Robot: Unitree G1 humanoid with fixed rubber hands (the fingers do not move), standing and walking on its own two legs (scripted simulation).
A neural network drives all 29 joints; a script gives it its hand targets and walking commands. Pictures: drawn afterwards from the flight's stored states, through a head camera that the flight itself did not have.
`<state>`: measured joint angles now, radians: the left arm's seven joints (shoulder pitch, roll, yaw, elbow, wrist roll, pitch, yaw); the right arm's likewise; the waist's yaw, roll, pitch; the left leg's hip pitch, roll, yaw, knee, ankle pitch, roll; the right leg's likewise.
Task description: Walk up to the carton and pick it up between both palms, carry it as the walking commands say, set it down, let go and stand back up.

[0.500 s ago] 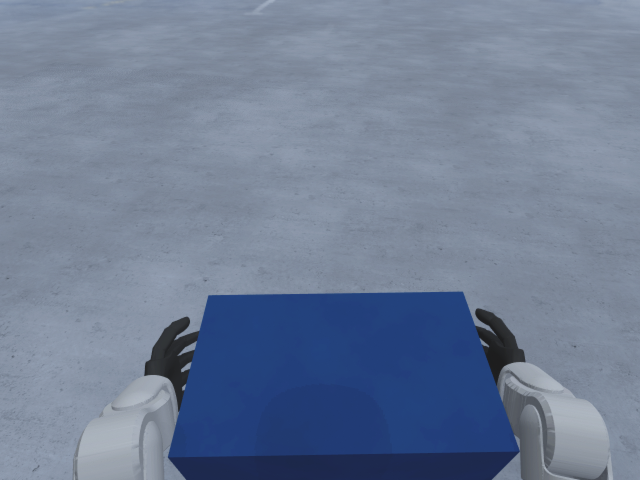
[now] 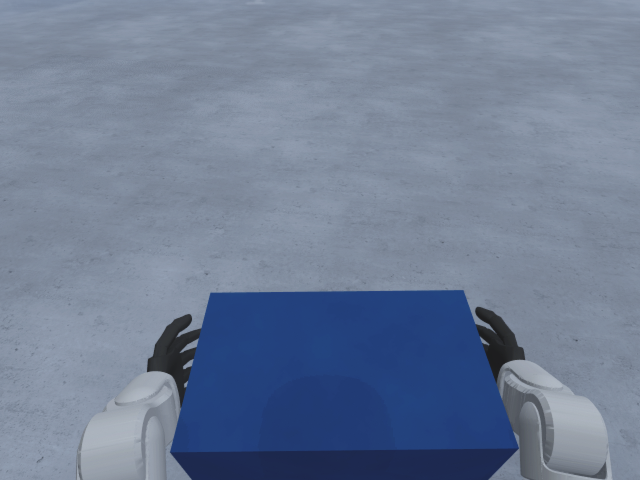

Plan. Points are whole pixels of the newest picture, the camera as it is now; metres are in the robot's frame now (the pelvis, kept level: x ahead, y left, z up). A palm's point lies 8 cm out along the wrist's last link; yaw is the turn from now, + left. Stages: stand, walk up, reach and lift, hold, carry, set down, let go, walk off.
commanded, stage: carry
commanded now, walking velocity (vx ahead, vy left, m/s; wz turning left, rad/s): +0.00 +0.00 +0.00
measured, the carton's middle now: (336, 419) +0.23 -0.01 +0.00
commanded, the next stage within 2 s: none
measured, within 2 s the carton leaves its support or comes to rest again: neither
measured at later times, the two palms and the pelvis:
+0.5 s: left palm (198, 375) +0.26 +0.15 +0.07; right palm (521, 362) +0.26 -0.22 +0.07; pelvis +0.01 -0.03 +0.00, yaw +0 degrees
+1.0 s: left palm (214, 371) +0.27 +0.14 +0.07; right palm (527, 357) +0.27 -0.24 +0.06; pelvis +0.02 -0.05 +0.00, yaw +0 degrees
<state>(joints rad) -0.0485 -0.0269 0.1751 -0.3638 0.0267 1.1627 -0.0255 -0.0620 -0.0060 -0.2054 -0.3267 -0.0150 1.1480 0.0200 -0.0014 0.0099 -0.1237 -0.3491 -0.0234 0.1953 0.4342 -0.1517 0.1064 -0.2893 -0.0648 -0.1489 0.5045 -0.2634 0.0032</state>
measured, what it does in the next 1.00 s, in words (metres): shifts its weight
